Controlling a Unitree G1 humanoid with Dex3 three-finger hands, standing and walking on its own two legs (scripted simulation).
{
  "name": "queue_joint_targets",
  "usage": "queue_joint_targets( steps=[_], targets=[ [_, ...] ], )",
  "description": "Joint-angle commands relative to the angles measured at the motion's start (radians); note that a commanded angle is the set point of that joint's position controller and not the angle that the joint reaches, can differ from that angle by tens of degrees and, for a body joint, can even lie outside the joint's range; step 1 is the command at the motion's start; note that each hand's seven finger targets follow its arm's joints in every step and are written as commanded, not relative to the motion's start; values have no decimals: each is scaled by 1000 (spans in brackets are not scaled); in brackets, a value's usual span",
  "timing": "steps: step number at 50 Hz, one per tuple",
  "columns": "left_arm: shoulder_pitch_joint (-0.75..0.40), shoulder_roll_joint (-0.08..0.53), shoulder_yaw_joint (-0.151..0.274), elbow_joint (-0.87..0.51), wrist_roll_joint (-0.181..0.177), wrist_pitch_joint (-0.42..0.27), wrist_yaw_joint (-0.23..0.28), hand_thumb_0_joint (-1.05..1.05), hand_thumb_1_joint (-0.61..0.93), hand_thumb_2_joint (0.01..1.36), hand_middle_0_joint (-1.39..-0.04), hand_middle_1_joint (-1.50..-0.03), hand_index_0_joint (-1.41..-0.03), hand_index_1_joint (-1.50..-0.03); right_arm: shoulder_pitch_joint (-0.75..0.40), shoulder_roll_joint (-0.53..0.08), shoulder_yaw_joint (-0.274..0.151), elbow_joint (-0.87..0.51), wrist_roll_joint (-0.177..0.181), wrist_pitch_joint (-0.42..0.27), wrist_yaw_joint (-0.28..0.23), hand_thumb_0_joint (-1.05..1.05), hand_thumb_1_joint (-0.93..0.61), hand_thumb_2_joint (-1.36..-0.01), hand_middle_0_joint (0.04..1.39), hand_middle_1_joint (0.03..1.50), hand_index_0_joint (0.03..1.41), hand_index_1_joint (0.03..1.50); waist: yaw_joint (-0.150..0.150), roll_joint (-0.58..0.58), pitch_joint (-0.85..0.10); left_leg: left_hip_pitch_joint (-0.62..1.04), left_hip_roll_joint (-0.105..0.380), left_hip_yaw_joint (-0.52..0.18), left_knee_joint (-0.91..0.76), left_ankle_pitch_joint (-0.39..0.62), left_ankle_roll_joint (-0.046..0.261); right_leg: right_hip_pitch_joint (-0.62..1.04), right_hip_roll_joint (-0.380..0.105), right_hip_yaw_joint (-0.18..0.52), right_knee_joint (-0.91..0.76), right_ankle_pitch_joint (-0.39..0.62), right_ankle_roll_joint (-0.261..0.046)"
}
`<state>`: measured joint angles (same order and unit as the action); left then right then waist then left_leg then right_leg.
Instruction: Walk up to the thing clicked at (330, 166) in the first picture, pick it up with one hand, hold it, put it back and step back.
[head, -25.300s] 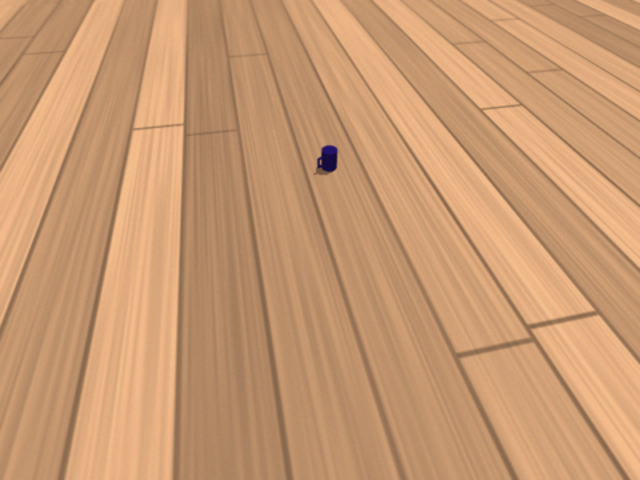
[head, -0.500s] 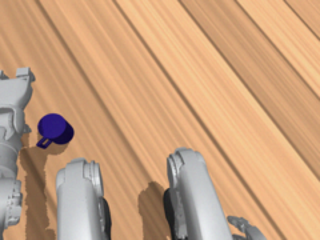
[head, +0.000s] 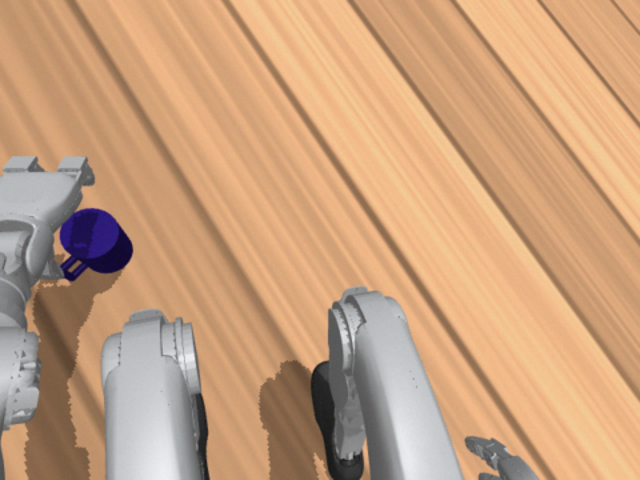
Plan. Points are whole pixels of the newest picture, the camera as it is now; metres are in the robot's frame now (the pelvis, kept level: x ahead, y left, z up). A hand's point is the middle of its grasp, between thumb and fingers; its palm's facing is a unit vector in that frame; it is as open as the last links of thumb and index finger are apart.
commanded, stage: home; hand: left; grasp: from above
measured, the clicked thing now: (91, 250) +0.46 +0.29 -0.31
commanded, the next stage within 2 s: none
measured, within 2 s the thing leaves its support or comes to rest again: neither
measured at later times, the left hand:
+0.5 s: hand (41, 220) +0.43 +0.27 -0.08, palm faces -0.34 -0.37 -0.87, open 11.0 cm
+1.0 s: hand out of the picture +0.28 +0.23 +0.14, palm faces +0.00 -0.92 -0.39, open 7.4 cm
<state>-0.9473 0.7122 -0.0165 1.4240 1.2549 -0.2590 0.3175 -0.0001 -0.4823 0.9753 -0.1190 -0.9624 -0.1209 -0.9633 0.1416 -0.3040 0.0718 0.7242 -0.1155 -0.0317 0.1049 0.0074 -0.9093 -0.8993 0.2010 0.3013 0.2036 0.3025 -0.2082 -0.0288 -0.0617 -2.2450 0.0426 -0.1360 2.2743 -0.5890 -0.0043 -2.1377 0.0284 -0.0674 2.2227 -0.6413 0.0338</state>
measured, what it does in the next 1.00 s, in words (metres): rises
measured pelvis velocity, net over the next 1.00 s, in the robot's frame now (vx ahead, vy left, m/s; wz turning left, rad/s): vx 0.05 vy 0.00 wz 0.10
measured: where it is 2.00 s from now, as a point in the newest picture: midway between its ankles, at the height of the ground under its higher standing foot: (268, 457)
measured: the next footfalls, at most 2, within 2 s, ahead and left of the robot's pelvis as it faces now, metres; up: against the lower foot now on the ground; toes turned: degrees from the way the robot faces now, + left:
none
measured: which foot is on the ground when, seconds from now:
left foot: down 0.00-1.00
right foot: down 0.00-1.00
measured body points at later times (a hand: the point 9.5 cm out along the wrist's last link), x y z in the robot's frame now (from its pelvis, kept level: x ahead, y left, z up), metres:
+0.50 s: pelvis +0.02 +0.00 +0.05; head +0.22 +0.04 +0.45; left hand +0.45 +0.29 -0.03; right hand +0.10 -0.26 -0.08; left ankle +0.10 +0.13 -0.33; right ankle +0.11 -0.13 -0.33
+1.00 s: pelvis +0.05 +0.00 +0.23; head +0.16 +0.04 +0.67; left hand +0.28 +0.27 +0.16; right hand +0.28 -0.21 +0.15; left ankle +0.10 +0.13 -0.33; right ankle +0.11 -0.13 -0.33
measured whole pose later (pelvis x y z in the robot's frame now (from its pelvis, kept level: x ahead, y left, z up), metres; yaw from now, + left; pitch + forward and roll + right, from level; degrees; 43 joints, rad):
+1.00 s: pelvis +0.05 +0.00 +0.23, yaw +6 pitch +24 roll -5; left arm 0.09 0.32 0.01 0.19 0.12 0.30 0.07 0.01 0.89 0.90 -0.21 -0.30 -0.21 -0.30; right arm 0.08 -0.22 0.03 0.54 0.04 -0.10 -0.06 0.01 -0.91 -0.90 0.20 0.30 0.20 0.30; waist -0.05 0.03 -0.19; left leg -1.40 0.05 -0.08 1.55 -0.58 -0.01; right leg -1.31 0.00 -0.06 1.50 -0.61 0.02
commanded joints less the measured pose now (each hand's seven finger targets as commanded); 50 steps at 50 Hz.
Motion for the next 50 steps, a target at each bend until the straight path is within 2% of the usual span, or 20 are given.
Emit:
queue_joint_targets(
  steps=[1,4,5,6,7,8,12,16,18,23,24,26,27,28,30,34,36,41,46,50],
  targets=[
    [-412,283,101,-97,28,5,151,0,-383,909,-207,-873,-214,-865,179,-219,-65,4,-36,-31,-5,0,-883,-894,199,299,198,299,-24,340,-643,537,-30,83,-202,-12,10,174,26,-88,-196,58,-74],
    [-399,290,132,-125,15,35,192,0,-303,933,-253,-793,-226,-785,170,-213,-74,5,-51,-46,-1,0,-883,-894,199,299,199,299,-20,394,-691,560,-29,87,-197,-28,7,158,24,-88,-178,45,-78],
    [-390,315,157,-152,11,49,202,0,-362,859,-183,-873,-202,-865,176,-215,-77,7,-52,-50,0,0,-890,-891,200,299,200,299,-2,413,-719,576,-30,88,-206,-28,5,162,20,-91,-170,46,-80],
    [-388,329,174,-207,0,62,209,0,-302,879,-241,-793,-215,-785,175,-220,-89,2,-48,-52,0,0,-884,-894,199,299,199,299,13,440,-772,593,-29,92,-209,-26,6,161,15,-92,-164,55,-79],
    [-354,314,168,-212,-14,78,207,0,-230,921,-248,-713,-222,-705,172,-214,-94,-7,-49,-55,5,0,-884,-895,199,299,199,299,17,454,-801,615,-26,96,-205,-11,4,177,19,-82,-169,58,-86],
    [-354,295,163,-246,-33,93,204,0,-310,855,-196,-793,-208,-785,178,-213,-98,-4,-45,-54,6,0,-894,-893,200,299,200,299,20,440,-828,611,-24,101,-203,0,9,195,22,-79,-187,72,-83],
    [-302,256,159,-280,-109,145,151,0,-134,862,-230,-596,-209,-615,228,-204,-117,15,-22,-54,15,0,-887,-895,199,299,199,299,27,353,-843,570,-23,110,-202,35,27,260,25,-67,-225,116,-74],
    [-143,167,139,-365,-229,185,60,0,90,813,-210,-484,-195,-498,246,-186,-144,7,17,-45,15,0,-891,-897,199,299,199,299,64,294,-849,604,-24,104,-269,62,29,356,22,-59,-285,142,-71],
    [-63,124,134,-456,-315,203,3,0,236,762,-191,-395,-182,-404,237,-176,-158,-12,43,-35,15,0,-894,-898,200,300,199,300,80,250,-847,605,-26,100,-309,68,34,424,25,-52,-330,153,-67],
    [200,13,110,-682,-514,253,-141,0,607,784,-181,-284,-180,-285,167,-143,-170,-83,97,-10,-4,0,-900,-899,200,300,200,300,100,121,-719,595,-20,84,-409,47,46,516,26,-30,-444,155,-58],
    [221,37,139,-771,-545,258,-160,0,687,806,-184,-279,-183,-279,158,-147,-174,-104,102,-6,-9,0,-900,-900,200,300,200,300,117,136,-750,634,-19,83,-427,63,45,553,24,-21,-461,174,-58],
    [304,-41,95,-861,-606,271,-200,0,847,891,-198,-297,-198,-297,130,-136,-172,-126,111,-1,-20,0,-900,-900,200,300,200,300,120,139,-702,677,-13,75,-481,51,40,563,21,-15,-492,159,-61],
    [324,-10,128,-918,-626,277,-205,0,899,900,-200,-300,-200,-300,119,-133,-168,-144,115,1,-25,0,-900,-900,200,300,200,300,136,150,-708,704,-11,75,-506,47,38,589,22,-11,-512,150,-63],
    [361,-18,141,-955,-658,284,-211,0,899,900,-200,-300,-200,-300,104,-131,-168,-155,121,3,-32,0,-900,-900,200,300,200,300,141,147,-692,735,-10,75,-528,53,38,598,19,-4,-539,154,-63],
    [398,-84,106,-1030,-701,294,-224,0,900,900,-200,-299,-200,-300,82,-119,-161,-171,127,-1,-46,0,-900,-900,200,300,200,300,122,158,-644,771,-8,69,-585,20,34,613,14,-1,-579,127,-64],
    [513,-99,136,-1170,-794,330,-231,0,899,899,-200,-299,-200,-299,41,-120,-160,-203,137,-23,-79,0,-899,-900,200,300,200,300,150,199,-667,930,-5,58,-687,33,23,684,5,8,-642,131,-66],
    [601,-157,106,-1214,-841,360,-236,0,899,899,-200,-299,-200,-299,20,-113,-157,-216,141,-35,-94,0,-899,-900,200,300,200,300,146,185,-644,987,-5,58,-730,51,20,716,3,11,-686,143,-64],
    [740,-207,95,-1315,-994,436,-236,0,899,899,-200,-299,-200,-299,-23,-102,-140,-250,147,-67,-138,0,-899,-900,200,300,200,300,127,158,-546,1068,-10,47,-860,-48,23,821,0,23,-829,62,-56],
    [885,-241,99,-1441,-1132,504,-231,0,900,900,-200,-300,-200,-300,-24,-79,-120,-286,153,-96,-174,0,-900,-900,200,300,200,300,131,156,-520,1223,-9,47,-976,22,19,960,-4,29,-942,118,-53],
    [990,-281,106,-1482,-1199,551,-221,0,900,900,-200,-300,-200,-300,1,-56,-99,-293,153,-114,-205,0,-900,-900,200,300,200,300,132,140,-467,1313,-11,46,-1067,94,17,1078,-6,28,-1040,171,-52]
  ],
)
